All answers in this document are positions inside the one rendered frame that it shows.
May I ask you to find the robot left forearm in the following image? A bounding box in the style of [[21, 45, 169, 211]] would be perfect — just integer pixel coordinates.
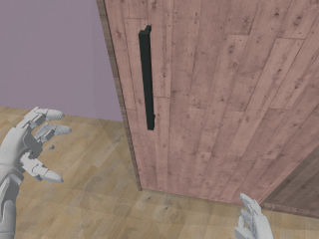
[[0, 163, 25, 239]]

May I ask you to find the wardrobe door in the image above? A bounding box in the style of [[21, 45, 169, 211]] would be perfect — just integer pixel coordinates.
[[105, 0, 319, 206], [262, 144, 319, 212]]

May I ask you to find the robot right hand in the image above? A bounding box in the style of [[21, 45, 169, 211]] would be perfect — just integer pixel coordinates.
[[235, 193, 275, 239]]

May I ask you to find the robot left hand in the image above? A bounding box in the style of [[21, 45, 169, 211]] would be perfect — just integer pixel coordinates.
[[0, 107, 72, 183]]

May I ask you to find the handle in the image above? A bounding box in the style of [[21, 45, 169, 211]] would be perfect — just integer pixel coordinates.
[[139, 25, 156, 130]]

